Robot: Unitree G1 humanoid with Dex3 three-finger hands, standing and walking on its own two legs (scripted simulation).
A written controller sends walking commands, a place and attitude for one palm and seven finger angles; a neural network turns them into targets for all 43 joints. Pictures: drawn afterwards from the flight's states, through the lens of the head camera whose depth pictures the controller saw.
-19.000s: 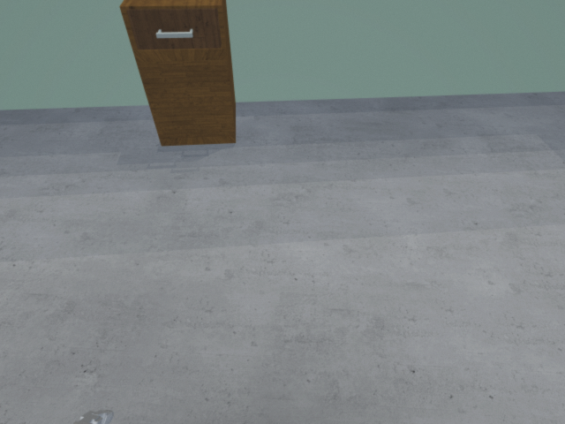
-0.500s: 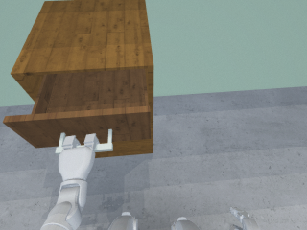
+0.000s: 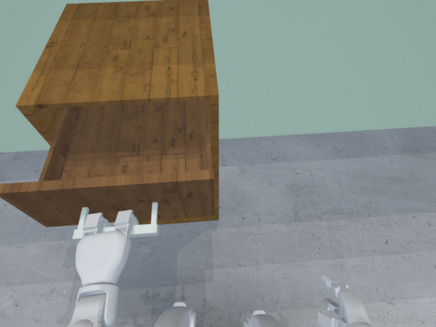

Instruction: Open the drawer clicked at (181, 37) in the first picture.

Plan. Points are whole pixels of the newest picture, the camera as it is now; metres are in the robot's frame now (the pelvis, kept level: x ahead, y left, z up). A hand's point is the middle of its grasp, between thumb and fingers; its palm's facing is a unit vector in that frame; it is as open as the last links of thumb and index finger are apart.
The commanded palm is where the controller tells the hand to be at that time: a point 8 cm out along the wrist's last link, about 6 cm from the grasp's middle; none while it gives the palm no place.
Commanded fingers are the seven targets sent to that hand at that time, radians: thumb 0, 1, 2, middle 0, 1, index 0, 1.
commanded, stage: pull the drawer open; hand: left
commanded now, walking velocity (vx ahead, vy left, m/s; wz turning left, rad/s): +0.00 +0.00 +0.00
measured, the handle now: (118, 221) +0.32 +0.22 -0.04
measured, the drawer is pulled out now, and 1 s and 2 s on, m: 0.21 0.28 0.29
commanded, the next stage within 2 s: open the thumb to release the handle in 1.38 s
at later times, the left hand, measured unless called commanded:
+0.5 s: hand (114, 276) +0.22 +0.21 -0.06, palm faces -0.03 -0.10 -0.99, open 5.7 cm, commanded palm +0.17 +0.22 -0.01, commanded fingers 0.00 0.90 0.90 -0.40 -1.35 -0.40 -1.35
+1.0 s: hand (111, 299) +0.18 +0.20 -0.06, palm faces -0.05 -0.11 -0.99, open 5.8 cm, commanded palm +0.14 +0.21 -0.01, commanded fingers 0.00 0.90 0.90 -0.40 -1.35 -0.40 -1.35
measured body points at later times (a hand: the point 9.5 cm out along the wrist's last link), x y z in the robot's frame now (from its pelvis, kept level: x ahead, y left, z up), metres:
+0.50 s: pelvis +0.00 +0.00 -0.01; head +0.08 -0.01 +0.44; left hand +0.22 +0.21 -0.01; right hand +0.19 -0.23 -0.12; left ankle +0.00 +0.11 -0.65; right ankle -0.03 -0.11 -0.65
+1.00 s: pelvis -0.01 -0.01 -0.02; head +0.07 -0.03 +0.43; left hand +0.18 +0.20 +0.00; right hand +0.20 -0.23 -0.12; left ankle +0.00 +0.11 -0.65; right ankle -0.03 -0.11 -0.65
